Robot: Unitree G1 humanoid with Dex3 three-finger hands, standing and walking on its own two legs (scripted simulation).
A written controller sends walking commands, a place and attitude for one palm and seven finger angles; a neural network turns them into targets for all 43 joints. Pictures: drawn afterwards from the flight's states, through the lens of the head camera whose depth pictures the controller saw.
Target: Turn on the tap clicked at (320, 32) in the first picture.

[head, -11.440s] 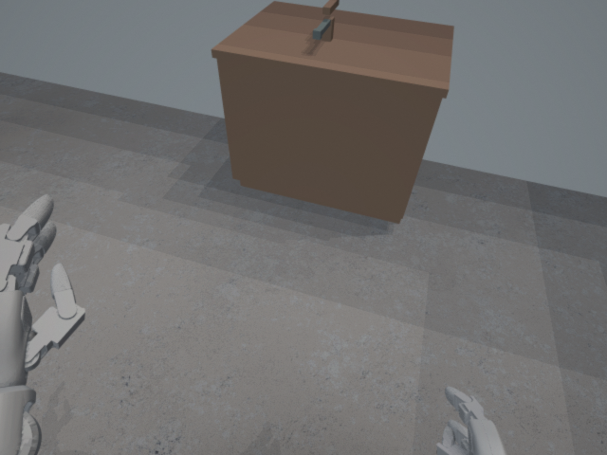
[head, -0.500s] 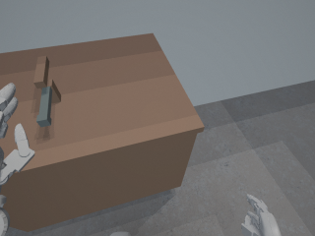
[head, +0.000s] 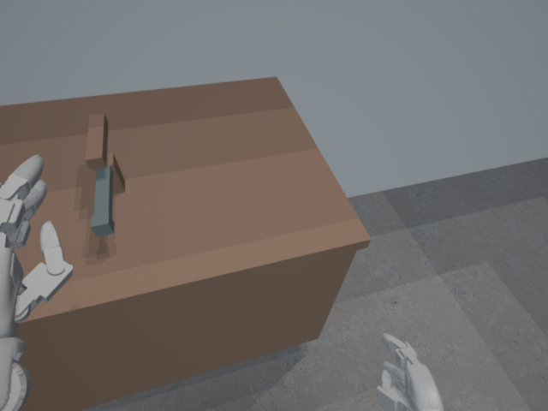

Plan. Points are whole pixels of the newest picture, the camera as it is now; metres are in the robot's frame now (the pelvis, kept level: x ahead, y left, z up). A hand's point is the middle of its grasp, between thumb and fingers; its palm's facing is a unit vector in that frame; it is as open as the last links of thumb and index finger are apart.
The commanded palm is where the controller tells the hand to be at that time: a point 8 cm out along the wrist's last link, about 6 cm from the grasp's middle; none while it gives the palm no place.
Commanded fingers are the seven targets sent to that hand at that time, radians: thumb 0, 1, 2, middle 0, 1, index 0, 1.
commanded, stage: come to a stop and stand still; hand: left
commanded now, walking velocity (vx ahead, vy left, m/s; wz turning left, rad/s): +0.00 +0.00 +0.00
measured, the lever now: (102, 224) +0.39 +0.32 +0.01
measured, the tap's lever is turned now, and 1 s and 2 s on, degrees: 0 0 0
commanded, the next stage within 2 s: look again from close up in 1.02 s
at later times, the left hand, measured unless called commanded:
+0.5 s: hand (48, 269) +0.22 +0.26 +0.16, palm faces +0.36 -0.85 -0.38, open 7.4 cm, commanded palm +0.16 +0.28 +0.17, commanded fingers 0.00 0.90 0.90 -0.20 -0.30 -0.20 -0.30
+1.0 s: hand (35, 245) +0.25 +0.29 +0.16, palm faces +0.36 -0.86 -0.37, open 7.4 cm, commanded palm +0.19 +0.31 +0.17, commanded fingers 0.00 0.90 0.90 -0.20 -0.30 -0.20 -0.30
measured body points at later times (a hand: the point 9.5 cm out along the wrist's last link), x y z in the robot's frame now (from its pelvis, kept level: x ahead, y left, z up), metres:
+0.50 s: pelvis -0.01 +0.01 +0.00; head +0.01 +0.03 +0.45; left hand +0.20 +0.30 +0.18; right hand +0.14 -0.22 -0.08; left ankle +0.04 +0.11 -0.74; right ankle +0.01 -0.10 -0.74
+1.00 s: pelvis +0.02 +0.04 +0.00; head +0.05 +0.07 +0.45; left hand +0.22 +0.33 +0.18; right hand +0.22 -0.17 -0.06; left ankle +0.04 +0.11 -0.74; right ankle +0.01 -0.10 -0.74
